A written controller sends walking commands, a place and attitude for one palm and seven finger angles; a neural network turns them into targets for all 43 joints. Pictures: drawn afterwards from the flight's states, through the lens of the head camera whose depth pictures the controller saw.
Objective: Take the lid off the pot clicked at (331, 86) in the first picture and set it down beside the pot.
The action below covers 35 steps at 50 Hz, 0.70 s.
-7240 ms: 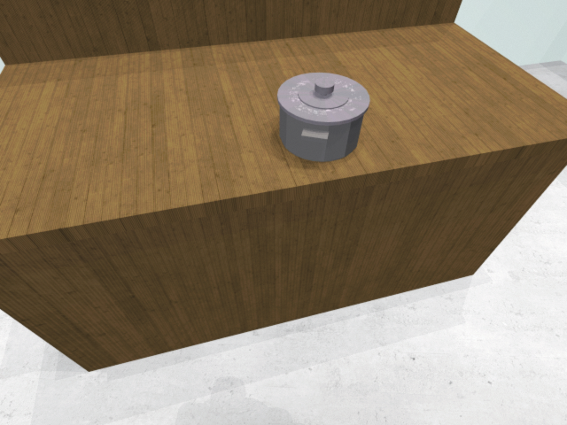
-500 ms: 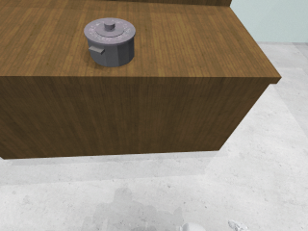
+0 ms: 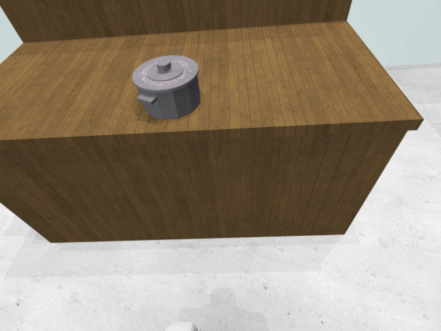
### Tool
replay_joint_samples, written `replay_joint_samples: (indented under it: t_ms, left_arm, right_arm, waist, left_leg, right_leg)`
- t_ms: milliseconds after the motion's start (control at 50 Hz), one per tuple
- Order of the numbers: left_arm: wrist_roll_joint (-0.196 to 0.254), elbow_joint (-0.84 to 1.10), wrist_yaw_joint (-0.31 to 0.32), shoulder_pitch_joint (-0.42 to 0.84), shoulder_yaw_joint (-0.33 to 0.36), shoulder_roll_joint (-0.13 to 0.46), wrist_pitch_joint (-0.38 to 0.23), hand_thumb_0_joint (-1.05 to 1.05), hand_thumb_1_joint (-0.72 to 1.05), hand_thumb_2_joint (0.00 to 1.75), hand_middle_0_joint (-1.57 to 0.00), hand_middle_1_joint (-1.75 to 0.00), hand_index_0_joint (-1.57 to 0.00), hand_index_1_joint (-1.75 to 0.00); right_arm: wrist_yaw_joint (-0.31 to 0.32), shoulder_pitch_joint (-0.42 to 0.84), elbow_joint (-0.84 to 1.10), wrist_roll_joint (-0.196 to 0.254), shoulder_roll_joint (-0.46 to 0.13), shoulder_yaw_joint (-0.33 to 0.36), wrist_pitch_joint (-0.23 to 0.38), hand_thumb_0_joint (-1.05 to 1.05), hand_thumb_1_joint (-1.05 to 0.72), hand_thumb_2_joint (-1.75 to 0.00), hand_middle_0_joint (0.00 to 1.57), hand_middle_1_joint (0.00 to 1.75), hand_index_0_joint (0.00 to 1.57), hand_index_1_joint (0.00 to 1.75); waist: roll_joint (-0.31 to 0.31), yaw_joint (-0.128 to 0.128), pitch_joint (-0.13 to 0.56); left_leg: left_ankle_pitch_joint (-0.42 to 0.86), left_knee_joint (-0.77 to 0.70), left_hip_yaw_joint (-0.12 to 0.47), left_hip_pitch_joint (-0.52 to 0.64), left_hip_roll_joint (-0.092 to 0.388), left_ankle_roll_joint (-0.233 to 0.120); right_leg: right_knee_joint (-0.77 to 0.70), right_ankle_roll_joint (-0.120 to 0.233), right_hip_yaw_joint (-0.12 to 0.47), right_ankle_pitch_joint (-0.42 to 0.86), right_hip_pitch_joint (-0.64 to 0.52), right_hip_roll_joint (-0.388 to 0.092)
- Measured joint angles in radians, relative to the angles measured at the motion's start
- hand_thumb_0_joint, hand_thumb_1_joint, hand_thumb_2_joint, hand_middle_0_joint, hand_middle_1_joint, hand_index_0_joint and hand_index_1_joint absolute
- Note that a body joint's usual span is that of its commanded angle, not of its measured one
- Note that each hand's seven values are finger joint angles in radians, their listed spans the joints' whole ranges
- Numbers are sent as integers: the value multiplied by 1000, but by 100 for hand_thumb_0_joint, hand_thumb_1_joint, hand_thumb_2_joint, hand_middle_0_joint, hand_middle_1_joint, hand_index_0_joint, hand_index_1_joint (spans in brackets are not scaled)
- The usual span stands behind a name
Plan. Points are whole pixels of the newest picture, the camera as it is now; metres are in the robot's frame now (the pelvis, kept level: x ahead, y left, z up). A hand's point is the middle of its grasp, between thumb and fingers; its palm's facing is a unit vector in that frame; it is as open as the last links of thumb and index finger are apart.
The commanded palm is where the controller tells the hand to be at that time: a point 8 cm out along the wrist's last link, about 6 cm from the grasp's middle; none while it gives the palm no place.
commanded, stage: take the last steps up to it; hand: left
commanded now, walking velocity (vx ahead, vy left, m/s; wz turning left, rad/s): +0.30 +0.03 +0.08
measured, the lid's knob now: (163, 64) +0.78 +0.20 +0.10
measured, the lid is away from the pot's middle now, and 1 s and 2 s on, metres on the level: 0.00 0.00 0.00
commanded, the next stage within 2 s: come to a stop and stand still in 0.66 s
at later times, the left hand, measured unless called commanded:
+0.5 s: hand out of the picture +0.12 +0.25 -0.19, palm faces +0.10 -0.98 -0.19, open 7.4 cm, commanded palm none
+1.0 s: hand (148, 250) +0.34 +0.22 -0.17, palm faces +0.03 -0.97 -0.25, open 7.2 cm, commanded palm none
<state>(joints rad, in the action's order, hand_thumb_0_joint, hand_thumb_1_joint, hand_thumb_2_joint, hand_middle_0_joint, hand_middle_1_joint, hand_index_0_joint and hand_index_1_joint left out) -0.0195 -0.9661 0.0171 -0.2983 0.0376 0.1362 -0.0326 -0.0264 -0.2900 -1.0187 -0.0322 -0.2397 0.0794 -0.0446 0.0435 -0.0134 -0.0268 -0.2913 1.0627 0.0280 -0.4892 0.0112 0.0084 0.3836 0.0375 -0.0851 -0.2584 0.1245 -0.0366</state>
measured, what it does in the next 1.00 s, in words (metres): walks ahead: left foot, then right foot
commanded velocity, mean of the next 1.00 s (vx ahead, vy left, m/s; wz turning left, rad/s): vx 0.10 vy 0.02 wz -0.01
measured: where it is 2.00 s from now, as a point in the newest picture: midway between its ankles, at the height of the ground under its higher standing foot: outside the picture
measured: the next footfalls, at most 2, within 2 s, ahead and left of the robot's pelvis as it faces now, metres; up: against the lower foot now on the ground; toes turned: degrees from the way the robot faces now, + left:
left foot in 0.32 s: +0.17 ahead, +0.18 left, +0.00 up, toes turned +6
right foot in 0.72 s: +0.35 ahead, -0.07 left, +0.00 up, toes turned -6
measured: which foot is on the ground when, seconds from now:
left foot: up 0.00-0.30, down 0.32-0.72, up 0.74-1.00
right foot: down 0.00-0.32, up 0.34-0.70, down 0.72-1.00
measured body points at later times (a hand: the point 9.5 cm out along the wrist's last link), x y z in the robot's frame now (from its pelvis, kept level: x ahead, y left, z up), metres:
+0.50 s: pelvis +0.14 +0.07 -0.01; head +0.16 +0.07 +0.44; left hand +0.12 +0.30 -0.17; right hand +0.23 -0.16 -0.15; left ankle +0.13 +0.17 -0.75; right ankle +0.13 -0.05 -0.68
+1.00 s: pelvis +0.29 +0.03 -0.01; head +0.33 +0.01 +0.44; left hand +0.34 +0.27 -0.15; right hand +0.33 -0.20 -0.17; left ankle +0.32 +0.17 -0.70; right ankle +0.31 -0.06 -0.75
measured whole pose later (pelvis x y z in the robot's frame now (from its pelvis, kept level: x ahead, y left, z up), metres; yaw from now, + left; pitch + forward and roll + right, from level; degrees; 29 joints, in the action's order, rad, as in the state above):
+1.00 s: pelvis +0.29 +0.03 -0.01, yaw -1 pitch +0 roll +1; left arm -0.02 -0.99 0.03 -0.22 0.04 0.15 0.00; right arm 0.02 -0.19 -1.02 -0.01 -0.18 0.05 -0.04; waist 0.02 0.01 -0.09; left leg -0.42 0.88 -0.02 -0.45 0.01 0.05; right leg 0.48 0.04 -0.08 -0.23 0.26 -0.03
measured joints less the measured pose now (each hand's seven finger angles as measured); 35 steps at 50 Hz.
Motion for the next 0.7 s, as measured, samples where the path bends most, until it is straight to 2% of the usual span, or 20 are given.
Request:
replay_joint_samples:
  t_ms: [60,140,200,280,320,360,400,440,500,560,640,700]
  left_arm:
    - [-3,-26,-2,-45,0,-5,-15,0,92,90,-20,-30,-21,-30]
    - [-9,-66,-5,-104,-3,-14,-25,0,92,90,-20,-30,-20,-30]
    - [-13,-99,-7,-141,-4,-16,-23,0,91,90,-20,-30,-20,-30]
    - [-12,-138,-9,-179,1,-10,-13,0,91,90,-20,-30,-20,-30]
    - [-7,-152,-12,-198,4,-10,-5,0,91,90,-20,-30,-20,-30]
    - [-4,-168,-12,-174,6,4,14,1,91,90,-20,-30,-20,-30]
    - [-3,-166,-12,-142,10,18,23,1,91,90,-20,-30,-20,-30]
    - [-4,-151,-16,-101,18,30,24,1,91,90,-20,-30,-20,-30]
    - [-6,-106,-22,-33,27,40,24,1,91,90,-20,-30,-20,-30]
    - [-8,-55,-26,33,31,42,24,1,92,90,-20,-30,-20,-30]
    - [-7,-7,-34,100,31,40,20,0,92,90,-20,-30,-20,-30]
    - [-8,15,-40,120,28,46,5,0,92,90,-20,-30,-20,-30]
  right_arm:
    - [0,3,-11,-1,-2,4,2,1,-91,-90,20,30,19,30]
    - [-2,33,-16,1,4,3,6,1,-91,-90,20,30,19,30]
    - [-5,72,-9,4,16,-4,16,1,-92,-90,20,30,19,30]
    - [-5,126,14,7,43,-20,52,1,-92,-90,20,30,19,30]
    - [0,145,33,2,53,-28,85,1,-91,-90,20,30,19,30]
    - [12,158,45,1,81,-36,103,1,-91,-90,20,30,19,30]
    - [21,142,48,2,104,-46,109,0,-91,-90,20,30,19,30]
    - [38,115,47,15,116,-32,120,-1,-93,-90,20,30,20,30]
    - [48,79,35,15,94,-25,126,-3,-96,-90,20,30,20,30]
    - [45,39,8,12,75,-27,116,-2,-96,-90,20,30,20,30]
    - [41,-6,-19,5,63,-28,100,-1,-94,-90,20,30,20,30]
    - [38,-40,-36,2,60,-30,87,0,-93,-90,20,30,20,30]
  waist:
    - [-6,11,3]
    - [-14,34,1]
    - [-25,56,-5]
    - [-47,80,-17]
    - [-48,80,-18]
    - [-74,73,-38]
    - [-87,64,-38]
    - [-93,55,-31]
    - [-93,47,-16]
    - [-87,45,-5]
    - [-66,23,-8]
    - [-45,2,-12]
  left_leg:
    - [43,-20,-2,-14,35,10]
    - [58,-118,-21,-15,61,11]
    - [44,-242,-51,9,61,3]
    - [51,-448,-102,99,31,-20]
    - [56,-517,-109,152,23,-35]
    - [21,-467,-127,162,9,-33]
    - [7,-486,-136,202,2,-32]
    - [19,-545,-141,255,-8,-29]
    - [36,-636,-145,327,-23,-35]
    - [39,-699,-147,383,-33,-32]
    - [1,-709,-143,430,-28,-13]
    - [-84,-620,-137,433,-5,10]
  right_leg:
    - [-33,-3,-16,-3,-35,-5]
    - [-60,-15,-30,-19,-74,-13]
    - [-61,-32,-33,-43,-96,-24]
    - [1,-66,-31,-115,-109,-47]
    - [161,-58,-22,-193,-55,-57]
    - [448,-29,28,-246,58,-63]
    - [668,-14,44,-223,175,-55]
    - [753,-15,43,-157,269,-58]
    - [718,-27,37,-79,364,-70]
    - [604,-40,29,-18,410,-82]
    - [396,-42,15,21,385,-80]
    - [245,-35,-1,54,302,-55]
